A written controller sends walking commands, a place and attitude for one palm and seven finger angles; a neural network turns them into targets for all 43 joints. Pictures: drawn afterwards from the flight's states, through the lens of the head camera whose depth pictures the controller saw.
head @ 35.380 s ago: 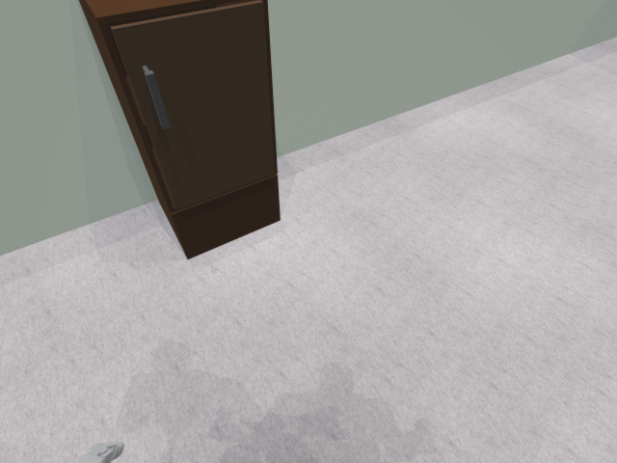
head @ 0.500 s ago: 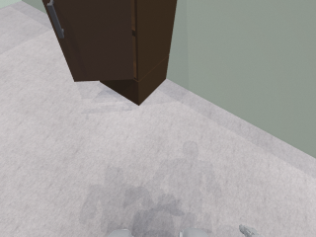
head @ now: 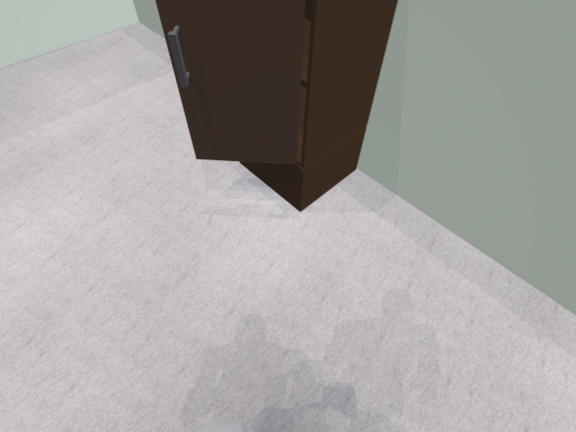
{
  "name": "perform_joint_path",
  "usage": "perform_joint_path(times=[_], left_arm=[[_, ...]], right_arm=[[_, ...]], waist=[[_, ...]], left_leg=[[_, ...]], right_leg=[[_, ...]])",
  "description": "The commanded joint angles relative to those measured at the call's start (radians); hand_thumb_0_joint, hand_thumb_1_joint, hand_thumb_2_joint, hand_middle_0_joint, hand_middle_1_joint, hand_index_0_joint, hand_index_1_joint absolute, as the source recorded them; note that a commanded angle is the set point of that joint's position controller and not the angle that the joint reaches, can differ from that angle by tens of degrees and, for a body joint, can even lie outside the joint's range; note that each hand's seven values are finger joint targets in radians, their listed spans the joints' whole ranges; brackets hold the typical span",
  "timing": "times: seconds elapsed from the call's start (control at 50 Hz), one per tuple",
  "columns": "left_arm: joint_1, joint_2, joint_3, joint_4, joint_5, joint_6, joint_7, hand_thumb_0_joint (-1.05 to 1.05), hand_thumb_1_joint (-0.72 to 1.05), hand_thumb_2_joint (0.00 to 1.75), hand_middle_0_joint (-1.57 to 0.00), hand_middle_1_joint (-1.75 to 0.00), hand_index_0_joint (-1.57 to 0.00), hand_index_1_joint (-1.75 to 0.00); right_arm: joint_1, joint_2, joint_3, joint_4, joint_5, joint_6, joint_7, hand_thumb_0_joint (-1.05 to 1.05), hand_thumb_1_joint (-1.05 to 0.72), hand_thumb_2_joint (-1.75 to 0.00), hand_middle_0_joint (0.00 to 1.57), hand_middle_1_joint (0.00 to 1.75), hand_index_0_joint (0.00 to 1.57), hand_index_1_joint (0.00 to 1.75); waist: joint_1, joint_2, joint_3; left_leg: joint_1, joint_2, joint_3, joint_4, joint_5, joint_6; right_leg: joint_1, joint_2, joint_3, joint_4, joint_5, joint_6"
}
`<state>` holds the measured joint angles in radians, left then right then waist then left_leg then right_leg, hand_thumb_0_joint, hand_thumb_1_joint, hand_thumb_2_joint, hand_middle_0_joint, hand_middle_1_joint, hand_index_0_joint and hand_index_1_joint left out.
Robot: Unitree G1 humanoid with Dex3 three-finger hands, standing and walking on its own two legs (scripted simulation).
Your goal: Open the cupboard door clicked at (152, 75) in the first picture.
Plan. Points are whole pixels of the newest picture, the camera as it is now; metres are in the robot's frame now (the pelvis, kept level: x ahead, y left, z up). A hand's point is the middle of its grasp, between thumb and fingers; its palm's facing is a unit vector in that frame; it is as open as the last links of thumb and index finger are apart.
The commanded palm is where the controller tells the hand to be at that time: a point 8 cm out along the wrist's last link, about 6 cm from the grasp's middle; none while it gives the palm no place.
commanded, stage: take the last steps up to it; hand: left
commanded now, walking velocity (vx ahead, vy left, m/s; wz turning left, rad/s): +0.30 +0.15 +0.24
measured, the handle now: (180, 57) +1.02 +0.39 -0.05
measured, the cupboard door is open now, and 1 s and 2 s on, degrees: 43 43 43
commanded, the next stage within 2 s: come to a stop and stand still in 1.32 s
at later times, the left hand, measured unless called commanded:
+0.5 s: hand (139, 381) +0.20 +0.26 -0.16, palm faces +0.07 -0.98 -0.20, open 7.4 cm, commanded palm none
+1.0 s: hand (147, 342) +0.27 +0.28 -0.17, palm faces +0.18 -0.96 -0.20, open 7.2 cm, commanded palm none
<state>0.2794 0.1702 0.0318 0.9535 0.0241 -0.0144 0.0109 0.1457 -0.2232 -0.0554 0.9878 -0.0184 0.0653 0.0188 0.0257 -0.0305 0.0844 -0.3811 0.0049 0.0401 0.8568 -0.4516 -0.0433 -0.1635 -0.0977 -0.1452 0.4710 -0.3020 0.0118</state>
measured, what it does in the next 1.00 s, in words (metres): walks ahead: left foot, then right foot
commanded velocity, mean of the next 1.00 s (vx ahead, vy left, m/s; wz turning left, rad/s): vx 0.30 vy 0.10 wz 0.04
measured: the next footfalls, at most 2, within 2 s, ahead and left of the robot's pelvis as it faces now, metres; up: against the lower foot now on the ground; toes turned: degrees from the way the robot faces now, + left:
left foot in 0.12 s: +0.06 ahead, +0.13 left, +0.00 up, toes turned +8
right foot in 0.66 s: +0.29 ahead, -0.04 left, +0.00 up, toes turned -3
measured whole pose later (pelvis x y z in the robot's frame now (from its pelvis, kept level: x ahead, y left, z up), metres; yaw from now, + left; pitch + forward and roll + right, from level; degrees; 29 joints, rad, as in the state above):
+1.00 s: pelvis +0.29 +0.09 +0.00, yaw +5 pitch -1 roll -1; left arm 0.31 0.20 0.07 1.07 0.02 -0.05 0.00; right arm 0.19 -0.18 -0.06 1.02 -0.03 -0.01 0.02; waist 0.03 -0.02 0.04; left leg -0.48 0.10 0.05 0.70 -0.21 -0.03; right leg -0.08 -0.05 -0.14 0.39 -0.28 0.01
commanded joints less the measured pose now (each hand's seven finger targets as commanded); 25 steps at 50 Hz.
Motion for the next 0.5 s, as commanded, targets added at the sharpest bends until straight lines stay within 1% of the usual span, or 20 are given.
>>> perform_joint_path(times=[0.0,0.02,0.04,0.06,0.08,0.1,0.12,0.14,0.16,0.18,0.2,0.22,0.26,0.3,0.32,0.34,0.38,0.42,0.46,0.48], left_arm=[[0.106,0.232,0.073,0.008,0.009,-0.025,0.005,0.0,0.9,0.9,-0.2,-0.3,-0.2,-0.3],[0.081,0.236,0.075,0.006,0.008,-0.023,0.002,0.0,0.9,0.9,-0.2,-0.3,-0.2,-0.3],[0.052,0.234,0.076,0.006,0.005,-0.02,-0.001,0.0,0.9,0.9,-0.2,-0.3,-0.2,-0.3],[0.012,0.232,0.078,0.002,0.0,-0.016,-0.004,0.0,0.9,0.9,-0.2,-0.3,-0.2,-0.3],[-0.015,0.196,0.072,-0.011,-0.007,-0.011,-0.012,0.0,0.9,0.9,-0.2,-0.3,-0.2,-0.3],[-0.043,0.123,0.057,-0.049,-0.013,-0.009,-0.022,0.0,0.9,0.9,-0.2,-0.3,-0.2,-0.3],[-0.142,0.116,0.043,-0.083,-0.005,-0.007,-0.015,0.0,0.9,0.9,-0.2,-0.3,-0.2,-0.3],[-0.159,0.128,0.047,-0.08,0.0,-0.006,-0.014,0.0,0.9,0.9,-0.2,-0.3,-0.2,-0.3],[-0.162,0.12,0.048,-0.063,0.002,-0.005,-0.018,0.0,0.9,0.9,-0.2,-0.3,-0.2,-0.3],[-0.141,0.117,0.047,-0.039,0.004,-0.002,-0.026,0.0,0.9,0.9,-0.2,-0.3,-0.2,-0.3],[-0.101,0.119,0.043,-0.016,0.007,-0.001,-0.032,0.0,0.9,0.9,-0.2,-0.3,-0.2,-0.3],[-0.078,0.105,0.041,0.001,0.006,0.001,-0.034,0.0,0.9,0.9,-0.2,-0.3,-0.2,-0.3],[-0.056,0.097,0.037,0.011,0.003,0.004,-0.033,0.0,0.9,0.9,-0.2,-0.3,-0.2,-0.3],[-0.078,0.1,0.032,0.004,0.003,0.004,-0.031,0.0,0.9,0.9,-0.2,-0.3,-0.2,-0.3],[-0.097,0.093,0.031,-0.003,0.002,0.004,-0.03,0.0,0.9,0.9,-0.2,-0.3,-0.2,-0.3],[-0.123,0.088,0.028,-0.012,0.002,0.004,-0.03,0.0,0.9,0.9,-0.2,-0.3,-0.2,-0.3],[-0.175,0.08,0.023,-0.032,0.0,0.003,-0.03,0.0,0.9,0.9,-0.2,-0.3,-0.2,-0.3],[-0.223,0.073,0.019,-0.048,-0.001,0.0,-0.031,0.0,0.9,0.9,-0.2,-0.3,-0.2,-0.3],[-0.268,0.066,0.014,-0.064,-0.002,-0.003,-0.031,0.0,0.9,0.9,-0.2,-0.3,-0.2,-0.3],[-0.29,0.064,0.012,-0.073,-0.003,-0.005,-0.03,0.0,0.9,0.9,-0.2,-0.3,-0.2,-0.3]], right_arm=[[-0.114,-0.037,-0.004,-0.109,0.006,-0.053,0.011,0.0,-0.9,-0.9,0.2,0.3,0.2,0.3],[-0.081,-0.039,-0.004,-0.098,0.005,-0.057,0.01,0.0,-0.9,-0.9,0.2,0.3,0.2,0.3],[-0.037,-0.038,-0.002,-0.082,0.003,-0.061,0.009,0.0,-0.9,-0.9,0.2,0.3,0.2,0.3],[0.04,-0.049,-0.004,-0.056,0.002,-0.068,0.005,0.0,-0.9,-0.9,0.2,0.3,0.2,0.3],[0.147,-0.117,-0.02,-0.024,0.0,-0.075,-0.005,0.0,-0.9,-0.9,0.2,0.3,0.2,0.3],[0.253,-0.216,-0.05,-0.007,-0.014,-0.078,-0.013,0.0,-0.9,-0.9,0.2,0.3,0.2,0.3],[0.323,-0.237,-0.049,0.014,-0.012,-0.068,-0.029,0.0,-0.9,-0.9,0.2,0.3,0.2,0.3],[0.277,-0.195,-0.032,0.004,-0.011,-0.068,-0.031,0.0,-0.9,-0.9,0.2,0.3,0.2,0.3],[0.219,-0.152,-0.021,-0.015,-0.009,-0.076,-0.037,0.0,-0.9,-0.9,0.2,0.3,0.2,0.3],[0.181,-0.127,-0.011,-0.027,-0.008,-0.086,-0.041,0.0,-0.9,-0.9,0.2,0.3,0.2,0.3],[0.159,-0.111,-0.003,-0.031,-0.006,-0.097,-0.041,0.0,-0.9,-0.9,0.2,0.3,0.2,0.3],[0.169,-0.102,0.0,-0.025,-0.004,-0.107,-0.042,0.0,-0.9,-0.9,0.2,0.3,0.2,0.3],[0.202,-0.097,0.003,-0.005,0.0,-0.12,-0.043,0.0,-0.9,-0.9,0.2,0.3,0.2,0.3],[0.235,-0.086,0.006,0.012,0.003,-0.127,-0.044,0.0,-0.9,-0.9,0.2,0.3,0.2,0.3],[0.248,-0.08,0.006,0.022,0.001,-0.128,-0.044,0.0,-0.9,-0.9,0.2,0.3,0.2,0.3],[0.267,-0.074,0.006,0.034,0.001,-0.128,-0.044,0.0,-0.9,-0.9,0.2,0.3,0.2,0.3],[0.299,-0.067,0.009,0.052,0.0,-0.129,-0.045,0.0,-0.9,-0.9,0.2,0.3,0.2,0.3],[0.335,-0.055,0.014,0.074,-0.002,-0.129,-0.046,0.0,-0.9,-0.9,0.2,0.3,0.2,0.3],[0.369,-0.049,0.017,0.095,-0.006,-0.128,-0.047,0.0,-0.9,-0.9,0.2,0.3,0.2,0.3],[0.381,-0.048,0.019,0.103,-0.007,-0.129,-0.048,0.0,-0.9,-0.9,0.2,0.3,0.2,0.3]], waist=[[0.053,-0.165,-0.072],[0.032,-0.154,-0.069],[0.006,-0.141,-0.068],[-0.037,-0.108,-0.079],[-0.092,0.056,-0.115],[-0.135,0.395,-0.145],[-0.167,0.351,-0.109],[-0.135,0.27,-0.063],[-0.107,0.235,-0.018],[-0.077,0.187,0.008],[-0.049,0.15,-0.001],[-0.04,0.121,-0.001],[-0.026,0.09,-0.035],[-0.027,0.09,-0.034],[-0.027,0.086,-0.029],[-0.033,0.079,-0.016],[-0.044,0.083,-0.001],[-0.057,0.101,0.02],[-0.071,0.1,0.028],[-0.077,0.109,0.034]], left_leg=[[-0.073,0.01,0.03,-0.163,-0.015,0.008],[-0.005,0.006,0.041,-0.23,0.021,0.013],[0.096,-0.012,0.066,-0.308,0.089,0.019],[0.242,-0.03,0.089,-0.412,0.164,0.028],[0.437,0.039,-0.012,-0.477,0.133,0.068],[0.558,0.308,-0.402,-0.563,0.096,0.183],[0.497,0.38,-0.465,-0.623,0.153,0.273],[0.419,0.363,-0.415,-0.642,0.101,0.281],[0.341,0.322,-0.393,-0.656,0.081,0.268],[0.284,0.292,-0.352,-0.67,0.1,0.25],[0.278,0.266,-0.288,-0.677,0.171,0.228],[0.287,0.241,-0.243,-0.679,0.266,0.218],[0.338,0.221,-0.182,-0.67,0.423,0.224],[0.36,0.214,-0.163,-0.675,0.492,0.233],[0.368,0.218,-0.153,-0.677,0.512,0.24],[0.367,0.217,-0.149,-0.68,0.518,0.243],[0.386,0.219,-0.144,-0.68,0.554,0.248],[0.4,0.217,-0.132,-0.675,0.597,0.243],[0.416,0.222,-0.127,-0.659,0.632,0.24],[0.414,0.231,-0.128,-0.648,0.646,0.241]], right_leg=[[0.167,-0.293,0.233,-0.147,0.265,-0.146],[0.114,-0.286,0.207,-0.134,0.217,-0.132],[0.042,-0.259,0.165,-0.111,0.163,-0.106],[-0.054,-0.22,0.111,-0.05,0.098,-0.069],[-0.216,-0.151,0.043,0.135,0.017,-0.024],[-0.462,0.004,-0.06,0.456,-0.283,0.04],[-0.546,0.012,0.039,0.633,-0.338,0.02],[-0.558,-0.028,0.095,0.697,-0.28,0.001],[-0.553,-0.041,0.107,0.727,-0.202,0.0],[-0.526,-0.049,0.12,0.739,-0.127,0.001],[-0.5,-0.053,0.118,0.733,-0.068,0.005],[-0.488,-0.044,0.111,0.726,-0.022,0.01],[-0.492,-0.035,0.101,0.692,0.024,0.018],[-0.5,-0.033,0.097,0.643,0.053,0.023],[-0.504,-0.033,0.096,0.606,0.061,0.026],[-0.505,-0.032,0.09,0.569,0.071,0.027],[-0.506,-0.025,0.079,0.487,0.08,0.026],[-0.505,-0.015,0.067,0.425,0.091,0.018],[-0.489,-0.005,0.058,0.357,0.083,0.008],[-0.471,-0.002,0.061,0.325,0.077,0.001]])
